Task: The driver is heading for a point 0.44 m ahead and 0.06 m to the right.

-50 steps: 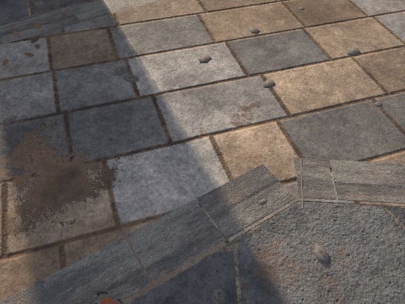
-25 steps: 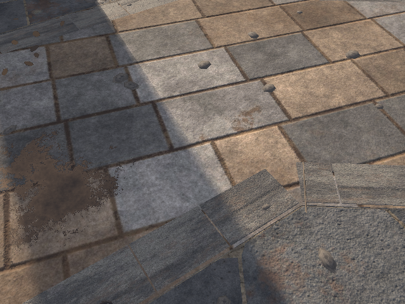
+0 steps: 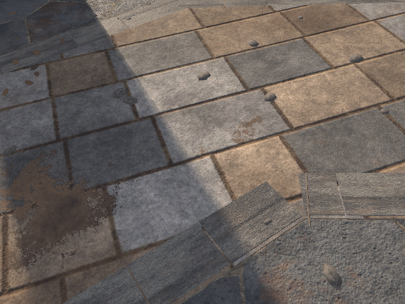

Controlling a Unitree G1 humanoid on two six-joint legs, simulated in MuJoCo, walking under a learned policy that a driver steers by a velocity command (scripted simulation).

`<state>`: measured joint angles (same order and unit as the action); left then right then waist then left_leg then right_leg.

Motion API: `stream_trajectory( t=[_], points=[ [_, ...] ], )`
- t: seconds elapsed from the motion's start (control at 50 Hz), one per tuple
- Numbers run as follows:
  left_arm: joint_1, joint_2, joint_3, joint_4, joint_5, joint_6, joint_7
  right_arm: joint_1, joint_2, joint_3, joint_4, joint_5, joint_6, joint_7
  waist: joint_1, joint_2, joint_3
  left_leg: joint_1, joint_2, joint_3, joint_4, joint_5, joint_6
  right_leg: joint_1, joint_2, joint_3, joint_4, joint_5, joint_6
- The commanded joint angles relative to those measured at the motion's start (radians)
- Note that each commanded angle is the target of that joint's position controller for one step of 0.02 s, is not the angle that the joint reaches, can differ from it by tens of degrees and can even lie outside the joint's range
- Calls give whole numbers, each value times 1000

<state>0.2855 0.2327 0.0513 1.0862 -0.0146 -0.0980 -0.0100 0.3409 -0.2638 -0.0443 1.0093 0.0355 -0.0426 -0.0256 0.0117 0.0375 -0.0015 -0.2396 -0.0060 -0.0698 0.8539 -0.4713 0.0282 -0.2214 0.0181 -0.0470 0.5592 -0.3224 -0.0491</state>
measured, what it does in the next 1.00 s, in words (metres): walks ahead: left foot, then right foot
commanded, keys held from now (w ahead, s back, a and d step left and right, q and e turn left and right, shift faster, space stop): w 0.36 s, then w+e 0.08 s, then no key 0.56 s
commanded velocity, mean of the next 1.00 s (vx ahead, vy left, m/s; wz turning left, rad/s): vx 0.29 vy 0.00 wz -0.04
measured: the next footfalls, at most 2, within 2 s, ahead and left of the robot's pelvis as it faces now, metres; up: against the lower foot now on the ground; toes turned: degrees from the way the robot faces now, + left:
left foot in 0.42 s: +0.39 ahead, +0.14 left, +0.00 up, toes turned +1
right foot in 0.84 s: +0.50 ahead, -0.10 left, +0.00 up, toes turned -4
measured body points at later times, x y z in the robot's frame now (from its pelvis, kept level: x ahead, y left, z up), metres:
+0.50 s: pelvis +0.25 +0.04 -0.01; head +0.28 +0.05 +0.44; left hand +0.19 +0.30 -0.15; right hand +0.44 -0.20 -0.11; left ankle +0.35 +0.13 -0.73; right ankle +0.05 -0.09 -0.65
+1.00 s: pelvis +0.41 +0.02 +0.00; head +0.42 +0.01 +0.45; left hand +0.54 +0.27 -0.12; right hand +0.44 -0.24 -0.15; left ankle +0.35 +0.13 -0.73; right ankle +0.46 -0.09 -0.73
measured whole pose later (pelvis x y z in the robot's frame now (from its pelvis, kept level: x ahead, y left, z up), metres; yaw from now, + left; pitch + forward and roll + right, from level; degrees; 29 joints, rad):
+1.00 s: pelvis +0.41 +0.02 +0.00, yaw -3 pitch +1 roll +1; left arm 0.12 0.21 0.05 0.96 0.00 -0.02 0.01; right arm 0.19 -0.24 -0.02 1.05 -0.01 -0.02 -0.03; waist -0.03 0.02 0.01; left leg -0.14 0.00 0.07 0.47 -0.34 0.01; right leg -0.35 -0.01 -0.01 0.51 -0.18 -0.01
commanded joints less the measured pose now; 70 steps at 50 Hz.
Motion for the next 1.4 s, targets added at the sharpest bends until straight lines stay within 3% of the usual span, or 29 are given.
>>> stream_trajectory(
  t=[0.02, 0.08, 0.14, 0.2, 0.3, 0.34, 0.36, 0.38, 0.4, 0.42, 0.44, 0.46, 0.48, 0.5, 0.52, 0.54, 0.58, 0.64, 0.68, 0.76, 0.82, 0.84, 0.86, 0.88, 0.9, 0.92, 0.98, 1.12, 1.4],
  points=[
    [125, 123, 8, -8, 7, -25, -10, -116, -75, -12, -112, 18, -58, 14, 38, -151, 125, -566, 64, -34, 334, 80, 46, 292, -350, 575, -408, -190, -174],
    [119, 71, -14, -22, 12, -14, -11, -157, -92, -31, -111, -9, -64, 27, 29, -136, 106, -514, 117, 21, 211, 258, 41, 277, -246, 318, -421, 150, -105],
    [182, 101, -15, -15, 17, 0, 8, -229, -42, -22, -137, -15, -50, 37, 41, -121, 96, -524, 112, 68, 101, 326, -4, 280, -228, 224, -429, 365, -125],
    [182, 129, -12, -30, 20, 10, 24, -363, -14, -6, -189, -13, -49, 41, 61, -113, 125, -474, 89, 95, -107, 431, -28, 206, -209, 164, -463, 374, -123],
    [237, 138, -3, -18, 2, 13, 31, -487, -29, 3, -239, -3, -53, 62, 68, -123, 169, -398, 60, 102, -286, 515, -1, 227, -245, 123, -479, 389, -124],
    [225, 149, 6, -21, -1, 20, 32, -487, -51, -3, -250, -3, -60, 72, 39, -124, 151, -369, 51, 96, -323, 480, 28, 298, -271, 110, -429, 500, -109],
    [209, 161, 11, -28, 1, 24, 32, -453, -72, -12, -245, -4, -62, 74, 9, -134, 116, -307, 32, 106, -329, 453, 44, 325, -277, 100, -375, 648, -98],
    [201, 171, 16, -34, 4, 30, 32, -390, -100, -27, -233, -6, -63, 70, -30, -153, 59, -197, 0, 122, -319, 421, 61, 332, -277, 103, -284, 842, -89],
    [182, 166, 15, -43, 10, 39, 30, -237, -138, -50, -190, -4, -62, 63, -111, -159, -34, -3, -29, 135, -324, 411, 86, 299, -245, 87, -111, 971, -69],
    [160, 152, 5, -65, 19, 42, 27, -44, -185, -72, -142, -6, -58, 50, -196, -144, -155, 297, 48, 54, -301, 399, 126, 122, -202, 79, 131, 843, -40],
    [270, 26, -27, -85, 20, 29, 17, 96, -278, -93, -113, -37, -52, 41, -155, 81, -335, 694, 330, -379, -353, 187, 258, -267, -35, 35, 533, 334, 24],
    [281, 15, -32, -65, -3, 4, 15, 81, -220, -70, -106, -39, -51, 46, -143, 194, -414, 680, 434, -698, -546, 190, 315, -370, 50, 172, 749, -239, 30],
    [193, 112, -3, -93, -29, -12, 15, -29, -159, -49, -115, -31, -57, 48, -119, 141, -228, 504, 395, -548, -562, 310, 266, -432, 0, 204, 828, -218, 23],
    [134, 129, 3, -108, -34, -16, 21, -129, -117, -34, -133, -32, -61, 50, -79, 76, -116, 328, 362, -356, -559, 520, 236, -411, -50, 163, 814, -150, 19],
    [111, 114, 8, -108, -20, -11, 32, -191, -83, -24, -132, -38, -69, 59, -38, 10, -58, 179, 313, -216, -572, 702, 213, -355, -87, 140, 754, -103, 26],
    [122, 104, 17, -102, -8, 5, 39, -224, -52, -16, -126, -44, -75, 64, -1, 15, -42, 85, 265, -107, -592, 786, 190, -283, -117, 134, 695, -78, 26],
    [160, 49, 14, -94, -4, 35, 41, -226, -42, -11, -101, -57, -81, 69, 33, 32, -36, -18, 240, -30, -624, 899, 200, -196, -119, 116, 629, -49, 31],
    [96, 42, 13, -136, 11, 55, 47, -231, -81, -11, -70, -63, -82, 50, 58, 33, -25, -55, 223, 46, -643, 989, 222, -203, -127, 106, 432, 53, 54],
    [19, 41, 6, -159, 18, 56, 42, -232, -97, -11, -60, -59, -69, 33, 40, 36, -45, -51, 190, 97, -634, 972, 200, -158, -124, 84, 252, 170, 62],
    [-85, 77, 10, -184, 13, 67, 35, -165, -133, -14, -20, -46, -40, 21, -3, 29, -60, 13, 211, 65, -616, 809, 192, -109, -94, 72, 92, 241, 68],
    [-90, 95, 18, -181, 26, 69, 35, -174, -114, -6, -7, -22, -21, 17, 23, 11, -39, 16, 190, 43, -527, 608, 145, -24, -71, 55, -77, 281, 33],
    [-82, 127, 27, -178, 34, 67, 39, -126, -85, 2, 8, -25, -20, 17, 18, -29, -39, 6, 146, 48, -479, 517, 97, 42, -99, 90, -155, 435, 13],
    [-71, 186, 38, -181, 33, 69, 46, -63, -62, 9, 13, -49, -24, 17, -24, -110, -74, -34, 80, 86, -407, 367, 48, 139, -182, 166, -126, 683, -16],
    [-99, 176, 31, -172, 31, 75, 48, 51, -14, 17, 38, -55, -21, 15, -97, -229, -110, -85, 26, 116, -399, 156, 5, 184, -243, 230, -104, 700, -106],
    [-108, 110, 19, -167, 23, 78, 39, 12, -30, 17, 39, -52, -9, 5, -63, -210, -105, -48, 27, 113, -407, 137, -15, 133, -232, 247, -127, 553, -123],
    [-141, 92, 16, -169, 19, 80, 31, -33, -59, 12, 31, -45, 6, -2, -58, -174, -74, -28, 28, 113, -429, 163, -18, 79, -192, 225, -140, 440, -94],
    [-179, 111, 21, -168, 15, 70, 24, -63, -84, 6, 39, -42, 36, -12, -49, -111, -52, 11, 42, 108, -446, 245, -13, 42, -125, 153, -112, 445, -40],
    [-172, 100, 24, -124, 11, 74, 30, -71, -68, 7, 67, -36, 39, -10, -32, -46, -83, 50, 59, 107, -425, 392, -19, 101, -101, 114, -52, 602, -54],
    [-203, 84, 24, -75, 12, 106, 41, -34, -46, 15, 107, -41, 40, -18, -26, -38, 9, 2, 65, 108, -467, 254, -18, 72, -68, 86, -89, 375, -24]
  ],
)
